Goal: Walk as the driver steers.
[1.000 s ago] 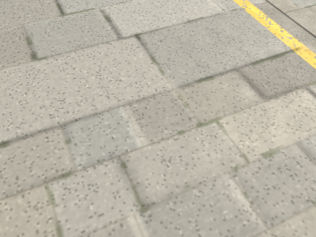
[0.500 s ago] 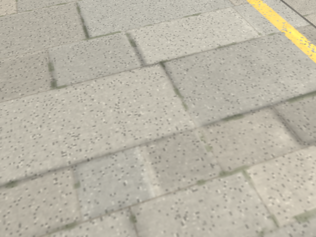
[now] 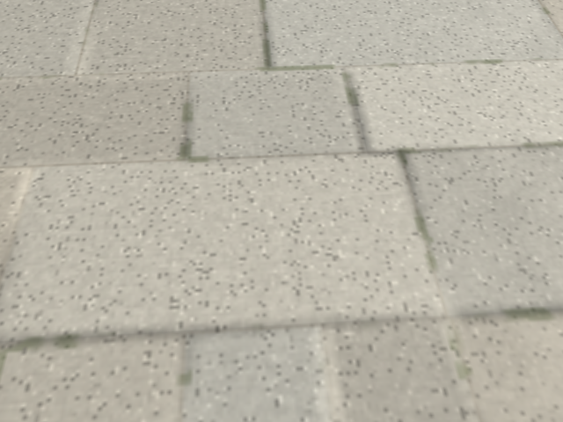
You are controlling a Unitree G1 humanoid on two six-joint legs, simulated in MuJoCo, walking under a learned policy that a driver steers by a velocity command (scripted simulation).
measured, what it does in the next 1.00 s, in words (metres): walks ahead, turning left: right foot, then left foot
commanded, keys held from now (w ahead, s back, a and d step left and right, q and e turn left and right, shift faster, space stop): w+q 0.48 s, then w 0.32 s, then w+e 0.20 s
